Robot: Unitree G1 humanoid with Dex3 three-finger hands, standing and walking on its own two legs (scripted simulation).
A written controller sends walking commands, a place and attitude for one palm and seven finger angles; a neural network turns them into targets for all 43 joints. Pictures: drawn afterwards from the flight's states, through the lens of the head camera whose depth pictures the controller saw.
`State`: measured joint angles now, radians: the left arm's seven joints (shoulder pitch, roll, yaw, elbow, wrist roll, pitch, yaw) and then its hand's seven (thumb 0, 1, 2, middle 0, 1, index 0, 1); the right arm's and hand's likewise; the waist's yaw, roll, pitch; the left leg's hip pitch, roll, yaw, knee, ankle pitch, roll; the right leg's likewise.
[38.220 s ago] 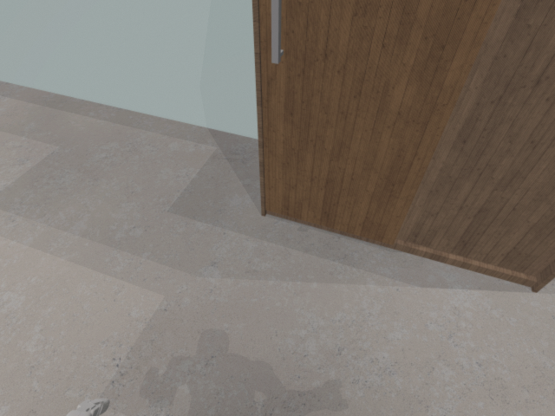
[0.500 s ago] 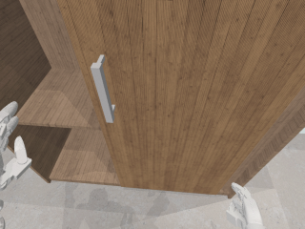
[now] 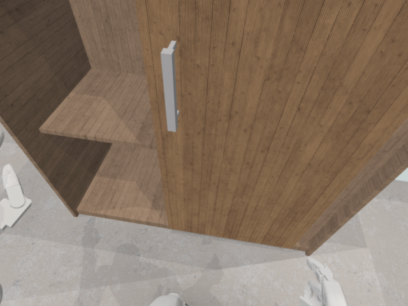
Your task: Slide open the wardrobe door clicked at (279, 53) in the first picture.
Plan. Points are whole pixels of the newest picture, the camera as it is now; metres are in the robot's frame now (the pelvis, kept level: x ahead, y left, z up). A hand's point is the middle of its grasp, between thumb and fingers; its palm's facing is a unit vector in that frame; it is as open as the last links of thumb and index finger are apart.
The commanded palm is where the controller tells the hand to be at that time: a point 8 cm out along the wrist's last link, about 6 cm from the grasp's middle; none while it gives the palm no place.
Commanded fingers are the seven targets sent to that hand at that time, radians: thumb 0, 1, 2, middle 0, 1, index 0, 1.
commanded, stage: step back with the hand held close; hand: left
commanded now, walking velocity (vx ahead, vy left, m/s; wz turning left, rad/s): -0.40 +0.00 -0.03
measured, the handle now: (172, 89) +0.52 +0.14 +0.14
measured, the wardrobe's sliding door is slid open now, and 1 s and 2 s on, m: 0.49 0.49 0.49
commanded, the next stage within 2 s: stop stepping back and stand still in 0.36 s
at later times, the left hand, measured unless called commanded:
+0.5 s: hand (6, 233) +0.16 +0.27 +0.17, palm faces +0.34 -0.83 -0.45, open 7.4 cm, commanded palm +0.07 +0.31 +0.19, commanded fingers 0.00 0.90 0.90 -0.20 -0.30 -0.20 -0.30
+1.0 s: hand out of the picture +0.09 +0.27 +0.17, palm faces +0.40 -0.84 -0.37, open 7.4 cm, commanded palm +0.02 +0.31 +0.19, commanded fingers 0.00 0.90 0.90 -0.20 -0.30 -0.20 -0.30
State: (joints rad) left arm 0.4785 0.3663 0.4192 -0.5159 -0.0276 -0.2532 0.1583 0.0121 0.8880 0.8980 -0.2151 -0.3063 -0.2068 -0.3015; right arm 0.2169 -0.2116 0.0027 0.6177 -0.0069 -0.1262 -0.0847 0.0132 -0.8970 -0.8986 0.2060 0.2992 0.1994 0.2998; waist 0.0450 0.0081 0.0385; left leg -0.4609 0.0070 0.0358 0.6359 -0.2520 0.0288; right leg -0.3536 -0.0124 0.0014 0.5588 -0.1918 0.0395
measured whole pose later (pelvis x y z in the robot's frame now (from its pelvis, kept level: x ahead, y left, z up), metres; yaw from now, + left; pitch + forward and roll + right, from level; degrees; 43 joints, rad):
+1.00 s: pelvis -0.13 +0.02 +0.01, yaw -3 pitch +0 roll +0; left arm 0.47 0.39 0.40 -0.42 -0.03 -0.18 0.15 0.01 0.89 0.90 -0.21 -0.31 -0.20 -0.30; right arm 0.27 -0.21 0.00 0.67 -0.02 -0.15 -0.09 0.01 -0.90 -0.90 0.20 0.30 0.20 0.30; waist -0.02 -0.06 -0.04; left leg -0.27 -0.01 0.03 0.57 -0.30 0.02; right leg -0.23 0.01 -0.02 0.60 -0.37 -0.01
